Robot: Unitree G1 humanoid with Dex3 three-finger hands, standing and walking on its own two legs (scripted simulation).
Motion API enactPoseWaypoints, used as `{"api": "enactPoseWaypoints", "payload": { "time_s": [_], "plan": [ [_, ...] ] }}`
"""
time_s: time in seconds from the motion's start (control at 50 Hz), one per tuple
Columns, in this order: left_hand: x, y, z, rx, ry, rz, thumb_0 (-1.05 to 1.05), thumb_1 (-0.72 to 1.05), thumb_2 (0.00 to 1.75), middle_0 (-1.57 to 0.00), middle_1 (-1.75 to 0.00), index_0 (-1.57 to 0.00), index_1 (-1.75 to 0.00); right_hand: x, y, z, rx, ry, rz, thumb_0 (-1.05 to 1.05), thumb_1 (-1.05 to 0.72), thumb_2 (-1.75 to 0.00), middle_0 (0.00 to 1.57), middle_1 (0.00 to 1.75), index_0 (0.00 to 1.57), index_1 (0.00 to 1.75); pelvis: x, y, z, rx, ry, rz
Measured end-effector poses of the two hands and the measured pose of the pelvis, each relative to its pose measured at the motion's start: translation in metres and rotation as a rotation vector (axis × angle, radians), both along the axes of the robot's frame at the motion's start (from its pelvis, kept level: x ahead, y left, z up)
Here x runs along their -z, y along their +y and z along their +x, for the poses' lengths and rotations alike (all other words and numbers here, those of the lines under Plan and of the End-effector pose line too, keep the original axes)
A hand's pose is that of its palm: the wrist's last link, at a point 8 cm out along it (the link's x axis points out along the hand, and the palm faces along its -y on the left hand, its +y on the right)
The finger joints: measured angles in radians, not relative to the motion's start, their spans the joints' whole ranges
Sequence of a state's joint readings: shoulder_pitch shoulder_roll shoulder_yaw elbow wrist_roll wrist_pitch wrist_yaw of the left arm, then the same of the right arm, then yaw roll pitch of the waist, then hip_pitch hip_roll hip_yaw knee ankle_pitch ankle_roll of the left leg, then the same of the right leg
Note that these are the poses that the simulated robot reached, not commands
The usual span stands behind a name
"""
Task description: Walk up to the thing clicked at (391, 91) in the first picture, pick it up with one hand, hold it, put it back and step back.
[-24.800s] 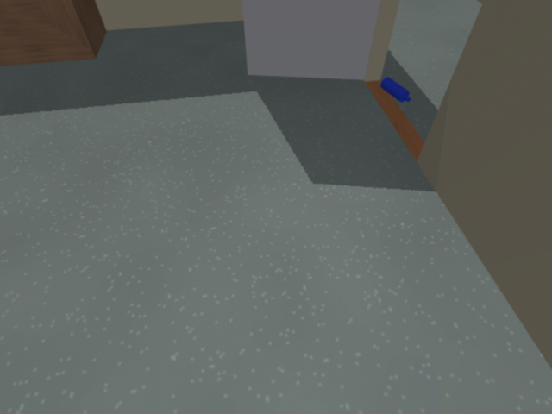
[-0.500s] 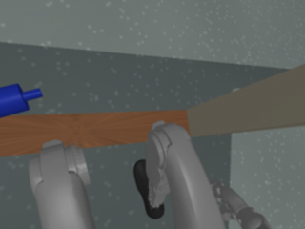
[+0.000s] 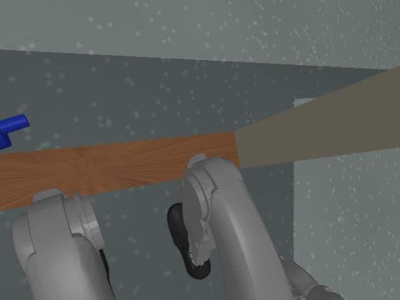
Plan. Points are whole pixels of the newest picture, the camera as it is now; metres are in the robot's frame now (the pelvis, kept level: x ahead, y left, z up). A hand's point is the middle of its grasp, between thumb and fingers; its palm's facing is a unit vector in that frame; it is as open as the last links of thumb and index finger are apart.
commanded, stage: close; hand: left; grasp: from above
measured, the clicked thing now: out of the picture +0.42 +0.36 -0.26
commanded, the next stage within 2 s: settle in 1.50 s
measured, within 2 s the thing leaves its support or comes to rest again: leaves its support in 1.92 s
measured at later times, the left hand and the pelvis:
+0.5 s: hand out of the picture +0.40 +0.37 -0.24, palm faces -0.40 -0.20 -0.89, open 11.2 cm; pelvis +0.00 +0.00 +0.00, yaw -1 degrees
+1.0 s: hand out of the picture +0.40 +0.37 -0.24, palm faces -0.41 -0.20 -0.89, open 10.9 cm; pelvis +0.00 +0.00 +0.00, yaw -1 degrees
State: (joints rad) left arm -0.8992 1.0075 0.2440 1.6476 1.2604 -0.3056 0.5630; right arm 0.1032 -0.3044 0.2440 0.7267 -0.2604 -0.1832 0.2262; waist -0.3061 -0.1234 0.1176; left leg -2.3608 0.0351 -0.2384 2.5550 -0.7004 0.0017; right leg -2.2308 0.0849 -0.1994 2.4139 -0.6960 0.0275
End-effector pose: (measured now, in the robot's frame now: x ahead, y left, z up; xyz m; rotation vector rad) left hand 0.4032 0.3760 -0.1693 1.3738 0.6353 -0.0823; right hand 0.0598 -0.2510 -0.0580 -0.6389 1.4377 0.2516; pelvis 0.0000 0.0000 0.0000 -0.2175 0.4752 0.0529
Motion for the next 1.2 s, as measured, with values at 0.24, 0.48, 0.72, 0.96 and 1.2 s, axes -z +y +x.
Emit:
{"api": "enactPoseWaypoints", "payload": {
  "time_s": [0.24, 0.48, 0.72, 0.96, 1.2],
  "plan": [
    [0.004, 0.000, 0.000, 0.007, -0.022, 0.023, 0.00, -0.30, 0.99, -0.21, -1.01, -0.22, -1.01, -0.008, -0.005, 0.027, -0.085, -0.067, -0.026, 0.00, -0.89, -0.89, 0.20, 0.30, 0.20, 0.30, 0.002, 0.001, -0.002, 0.004, -0.018, -0.009],
    [0.012, 0.000, 0.001, -0.004, -0.010, 0.022, 0.00, -0.14, 0.87, -0.33, -0.97, -0.36, -0.95, -0.009, 0.004, 0.023, -0.098, -0.054, -0.004, 0.00, -0.89, -0.89, 0.20, 0.30, 0.20, 0.30, 0.001, 0.003, -0.002, 0.007, -0.022, -0.020],
    [0.010, 0.004, 0.000, -0.008, -0.009, 0.023, 0.00, -0.11, 0.79, -0.39, -0.88, -0.42, -0.86, -0.009, 0.005, 0.018, -0.091, -0.039, 0.011, 0.00, -0.89, -0.89, 0.20, 0.30, 0.20, 0.30, 0.000, 0.003, -0.002, 0.007, -0.020, -0.022],
    [0.009, 0.002, -0.003, 0.007, -0.002, 0.020, 0.00, -0.09, 0.71, -0.45, -0.80, -0.48, -0.78, -0.009, -0.002, 0.022, -0.102, -0.045, 0.000, 0.00, -0.89, -0.89, 0.20, 0.30, 0.20, 0.30, 0.000, 0.001, -0.003, 0.009, -0.028, -0.015],
    [0.008, 0.002, 0.000, 0.013, -0.009, 0.026, 0.00, -0.08, 0.62, -0.52, -0.74, -0.54, -0.72, -0.009, 0.000, 0.024, -0.119, -0.056, 0.006, 0.00, -0.89, -0.89, 0.20, 0.30, 0.20, 0.30, 0.001, 0.002, -0.004, 0.012, -0.034, -0.016]
  ]
}}
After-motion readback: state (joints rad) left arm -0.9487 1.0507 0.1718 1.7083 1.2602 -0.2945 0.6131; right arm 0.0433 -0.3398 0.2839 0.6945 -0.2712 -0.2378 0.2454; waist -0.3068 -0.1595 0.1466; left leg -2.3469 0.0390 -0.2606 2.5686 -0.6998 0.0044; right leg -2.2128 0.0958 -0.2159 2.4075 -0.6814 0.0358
